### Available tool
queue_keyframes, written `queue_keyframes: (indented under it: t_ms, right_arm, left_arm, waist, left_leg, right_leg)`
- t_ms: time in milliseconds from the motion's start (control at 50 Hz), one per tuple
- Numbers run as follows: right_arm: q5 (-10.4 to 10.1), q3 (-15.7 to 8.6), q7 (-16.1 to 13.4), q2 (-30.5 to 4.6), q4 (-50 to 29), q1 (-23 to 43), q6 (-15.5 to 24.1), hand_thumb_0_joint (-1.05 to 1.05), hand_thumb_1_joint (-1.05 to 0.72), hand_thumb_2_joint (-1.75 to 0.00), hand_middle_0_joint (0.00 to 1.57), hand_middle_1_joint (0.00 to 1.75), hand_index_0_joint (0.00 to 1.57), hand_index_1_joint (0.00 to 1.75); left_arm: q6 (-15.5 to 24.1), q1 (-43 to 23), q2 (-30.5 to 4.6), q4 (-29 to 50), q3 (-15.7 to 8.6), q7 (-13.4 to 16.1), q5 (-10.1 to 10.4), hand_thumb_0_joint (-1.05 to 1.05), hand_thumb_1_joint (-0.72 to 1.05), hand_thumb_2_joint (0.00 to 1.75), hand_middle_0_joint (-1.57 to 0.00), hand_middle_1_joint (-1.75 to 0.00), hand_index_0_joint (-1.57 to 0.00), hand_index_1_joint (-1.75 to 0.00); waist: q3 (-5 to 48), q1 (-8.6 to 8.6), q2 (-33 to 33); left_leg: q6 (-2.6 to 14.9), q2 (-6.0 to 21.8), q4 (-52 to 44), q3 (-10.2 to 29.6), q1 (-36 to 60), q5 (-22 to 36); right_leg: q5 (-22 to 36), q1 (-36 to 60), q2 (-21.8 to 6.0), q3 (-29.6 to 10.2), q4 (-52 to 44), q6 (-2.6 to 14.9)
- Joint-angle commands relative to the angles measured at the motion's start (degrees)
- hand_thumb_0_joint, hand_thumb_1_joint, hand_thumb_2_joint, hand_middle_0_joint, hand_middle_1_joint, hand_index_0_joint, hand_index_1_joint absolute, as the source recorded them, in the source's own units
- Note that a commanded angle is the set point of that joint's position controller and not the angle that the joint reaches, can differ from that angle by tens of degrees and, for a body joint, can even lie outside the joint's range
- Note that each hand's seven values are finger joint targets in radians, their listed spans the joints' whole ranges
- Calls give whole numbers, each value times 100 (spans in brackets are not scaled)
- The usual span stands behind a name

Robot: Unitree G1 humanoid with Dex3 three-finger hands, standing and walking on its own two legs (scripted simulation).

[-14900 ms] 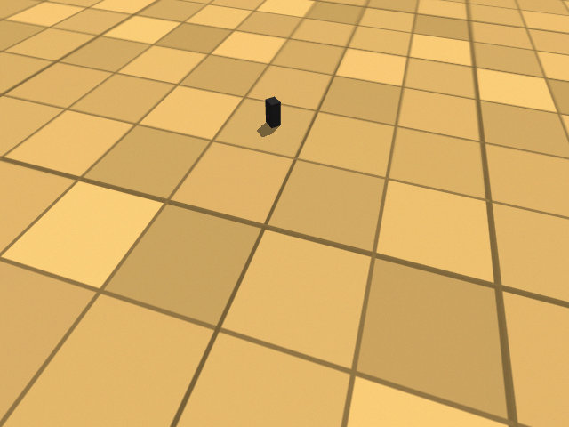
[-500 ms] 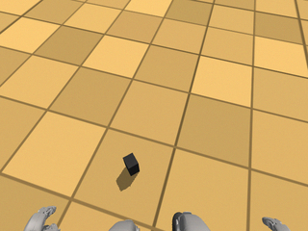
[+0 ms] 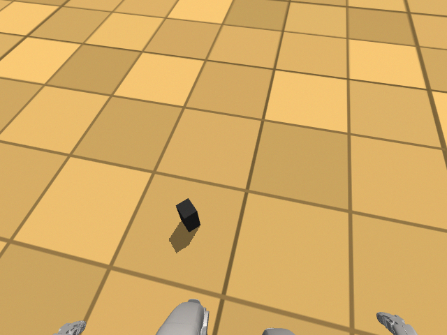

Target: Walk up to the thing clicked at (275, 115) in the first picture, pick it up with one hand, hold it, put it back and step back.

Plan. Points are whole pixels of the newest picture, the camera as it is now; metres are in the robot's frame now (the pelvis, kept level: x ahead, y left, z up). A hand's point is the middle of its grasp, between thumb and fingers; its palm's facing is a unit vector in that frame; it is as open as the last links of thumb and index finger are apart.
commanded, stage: walk up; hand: left
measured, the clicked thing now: (188, 215) +0.62 +0.20 -0.68
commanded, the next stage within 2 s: stand in 1.80 s
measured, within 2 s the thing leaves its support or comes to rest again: neither
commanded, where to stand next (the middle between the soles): +0.25 -0.01 m, yaw +1 degrees
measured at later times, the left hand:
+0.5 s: hand out of the picture -0.10 +0.27 -0.15, palm faces +0.02 -0.94 -0.34, open 7.4 cm
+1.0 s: hand out of the picture -0.09 +0.31 -0.15, palm faces +0.04 -0.93 -0.37, open 7.4 cm
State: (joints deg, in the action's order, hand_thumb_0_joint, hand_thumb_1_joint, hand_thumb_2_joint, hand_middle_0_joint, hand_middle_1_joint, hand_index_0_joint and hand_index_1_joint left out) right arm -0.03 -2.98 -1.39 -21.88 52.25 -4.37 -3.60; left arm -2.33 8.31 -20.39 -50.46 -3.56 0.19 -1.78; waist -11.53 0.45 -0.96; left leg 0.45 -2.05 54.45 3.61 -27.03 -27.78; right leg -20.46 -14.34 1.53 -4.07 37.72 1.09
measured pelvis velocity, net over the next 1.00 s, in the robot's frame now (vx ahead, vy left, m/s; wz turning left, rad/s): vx -0.14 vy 0.03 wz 0.06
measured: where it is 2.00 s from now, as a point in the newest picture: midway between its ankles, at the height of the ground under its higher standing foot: outside the picture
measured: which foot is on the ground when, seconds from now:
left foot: up 0.00-0.20, down 0.22-0.58, up 0.60-0.84, down 0.86-1.00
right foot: down 0.00-0.24, up 0.26-0.52, down 0.54-0.90, up 0.92-1.00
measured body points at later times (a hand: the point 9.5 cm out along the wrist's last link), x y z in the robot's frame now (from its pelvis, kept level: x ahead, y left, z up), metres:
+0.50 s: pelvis -0.14 +0.00 +0.01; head -0.12 +0.02 +0.45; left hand -0.10 +0.32 -0.13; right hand -0.03 -0.31 -0.10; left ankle -0.11 +0.12 -0.72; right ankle -0.16 -0.14 -0.71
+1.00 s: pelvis -0.14 +0.03 +0.01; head -0.12 +0.05 +0.45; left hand -0.09 +0.36 -0.12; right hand -0.07 -0.29 -0.10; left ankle -0.10 +0.14 -0.72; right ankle -0.16 -0.12 -0.68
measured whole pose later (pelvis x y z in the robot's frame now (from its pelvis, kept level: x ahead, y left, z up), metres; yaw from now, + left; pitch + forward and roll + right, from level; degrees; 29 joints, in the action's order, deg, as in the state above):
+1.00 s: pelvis -0.14 +0.03 +0.01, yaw +3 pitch -3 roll +0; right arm 1.9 -4.1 1.0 -20.0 53.7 -15.4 2.6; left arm -0.7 14.0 -24.7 -54.0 -4.1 -0.8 -1.2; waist -4.9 -0.5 3.0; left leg 1.1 0.1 33.2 -0.4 -15.3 -14.7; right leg -28.2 -19.2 0.3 -3.9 56.0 1.9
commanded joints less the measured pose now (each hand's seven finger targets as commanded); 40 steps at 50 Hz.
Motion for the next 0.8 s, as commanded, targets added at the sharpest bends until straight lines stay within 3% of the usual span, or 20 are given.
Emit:
queue_keyframes:
  t_ms: [0,100,140,180,200,220,240,260,300,320,380,440,500,520,540,560,580,600,660,780]
  right_arm:
    - [-32,-261,-61,-1155,-321,-316,166,0,-90,-90,20,30,20,30]
    - [19,-149,-119,-977,-435,-298,290,0,-90,-90,20,30,20,30]
    - [80,-203,-90,-988,-352,-520,348,0,-90,-90,20,30,20,30]
    - [142,-281,-72,-997,-123,-942,410,0,-90,-90,20,30,20,30]
    - [229,-348,-75,-1132,-144,-799,435,0,-90,-90,20,30,20,30]
    - [308,-466,-51,-1645,-213,-626,434,0,-90,-90,20,30,20,30]
    - [288,-457,5,-1920,-347,-395,420,0,-90,-90,20,30,20,30]
    - [244,-505,-25,-2002,-435,-80,480,0,-90,-90,20,30,20,30]
    - [305,-311,-15,-1418,-497,383,533,0,-90,-90,20,30,20,30]
    - [303,-270,-19,-1249,-503,436,555,0,-90,-90,20,30,20,30]
    - [251,-331,55,-1265,-336,-62,584,0,-90,-90,20,30,20,30]
    - [287,-399,122,-1422,-374,-344,519,0,-90,-90,20,30,20,30]
    - [236,-384,180,-1347,-475,-197,387,0,-90,-90,20,30,20,30]
    - [186,-334,181,-1137,-529,-305,372,0,-90,-90,20,30,20,30]
    - [136,-253,195,-831,-682,-181,387,0,-90,-90,20,30,20,30]
    - [190,-292,163,-926,-696,30,388,0,-90,-90,20,30,20,30]
    - [200,-449,154,-1261,-588,-70,397,0,-90,-90,20,30,20,30]
    - [148,-473,202,-1350,-501,-391,424,0,-90,-90,20,30,20,30]
    - [143,-420,266,-1124,-363,-531,488,0,-90,-90,20,30,20,30]
    - [164,-435,357,-1087,-337,-688,619,0,-90,-90,20,30,20,30]
  left_arm:
    - [148,-534,-1474,778,-456,169,-36,0,90,90,-20,-30,-20,-30]
    - [56,79,-1321,798,-401,176,-91,0,90,90,-20,-30,-20,-30]
    - [33,32,-1350,827,-404,150,-61,0,90,90,-20,-30,-20,-30]
    - [-20,-103,-1436,860,-359,88,28,0,90,90,-20,-30,-20,-30]
    - [-45,84,-1215,858,-291,76,44,0,90,90,-20,-30,-20,-30]
    - [-32,191,-981,836,-221,59,80,0,90,90,-20,-30,-20,-30]
    - [-20,-133,-1219,777,-312,164,49,0,90,90,-20,-30,-20,-30]
    - [-11,-431,-1358,750,-346,164,4,0,90,90,-20,-30,-20,-30]
    - [20,-53,-1339,478,-390,41,98,0,90,90,-20,-30,-20,-30]
    - [33,203,-1296,382,-387,10,118,0,90,90,-20,-30,-20,-30]
    - [109,75,-1194,309,-338,-107,66,0,90,90,-20,-30,-20,-30]
    - [264,57,-1215,267,-294,-126,16,0,90,90,-20,-30,-20,-30]
    - [415,816,-1087,-205,-309,-53,-24,0,90,90,-20,-30,-20,-30]
    - [484,1023,-1320,-290,-386,-26,-79,0,90,90,-20,-30,-20,-30]
    - [523,1221,-1643,-289,-491,-10,-161,0,90,90,-20,-30,-20,-30]
    - [505,850,-2146,-138,-600,0,-140,0,90,90,-20,-30,-20,-30]
    - [511,352,-2242,30,-593,1,-138,0,90,90,-20,-30,-20,-30]
    - [541,-21,-2032,169,-571,1,-95,0,90,90,-20,-30,-20,-30]
    - [614,339,-1612,22,-477,3,-16,0,90,90,-20,-30,-20,-30]
    - [545,277,-1770,213,-500,-90,-26,0,90,90,-20,-30,-20,-30]
  waist:
    - [993,-97,800]
    - [1346,220,1216]
    - [1640,134,1414]
    - [1706,-96,1111]
    - [1657,22,691]
    - [1581,93,-834]
    - [1379,-137,-828]
    - [1046,-220,-1079]
    - [838,139,-553]
    - [855,265,-662]
    - [814,-57,-865]
    - [991,-260,-1110]
    - [1002,129,-910]
    - [1162,189,-345]
    - [1085,327,798]
    - [659,462,1067]
    - [106,276,904]
    - [25,43,813]
    - [317,112,837]
    - [532,135,1267]
  left_leg:
    - [4,-416,1197,475,98,-263]
    - [-178,-165,-643,-90,78,-275]
    - [-135,57,-1912,-284,500,-39]
    - [-9,48,-3517,-408,1574,1347]
    - [140,491,-3733,392,2231,1667]
    - [597,1699,-3714,2056,2812,2204]
    - [1309,2449,-3744,2450,1550,1790]
    - [1637,2783,-4054,2891,537,1321]
    - [1072,1656,-3676,1194,632,1671]
    - [867,1386,-3614,830,907,1800]
    - [722,1144,-3744,883,1539,126]
    - [981,1349,-3730,1067,1880,-530]
    - [751,1131,-3088,585,1077,-313]
    - [494,881,-2471,376,477,-227]
    - [138,290,-1256,-118,-554,-361]
    - [-72,37,-426,-49,-743,-374]
    - [-99,267,104,420,-277,-229]
    - [-63,438,157,532,-152,46]
    - [-106,217,-114,313,-391,590]
    - [-137,426,-1916,-308,679,549]
  right_leg:
    - [3760,-45,-1344,-859,-974,977]
    - [3653,1160,-1188,-830,-729,971]
    - [2945,1416,-1300,-1012,-571,951]
    - [2299,819,-1145,-827,-115,659]
    - [1505,-87,-880,-729,228,373]
    - [-438,-1537,-51,-38,1131,35]
    - [-1537,-1244,36,-243,1741,-84]
    - [-1420,-738,-168,-578,2312,-70]
    - [-784,-499,73,-668,2303,-27]
    - [-522,-716,166,-577,2264,-12]
    - [-535,-771,11,-143,900,-131]
    - [-1065,-587,-97,254,-62,-169]
    - [-53,777,12,413,-1945,75]
    - [-7,1480,-233,-209,-1989,201]
    - [-1191,1822,-1068,-1784,-2390,545]
    - [-2869,614,-2164,-3016,-2920,1152]
    - [-3267,-498,-2469,-3286,-3015,1368]
    - [-2880,-482,-2308,-2855,-2872,1319]
    - [-1611,356,-1428,-1442,-2700,886]
    - [-782,153,-1399,-685,-2148,854]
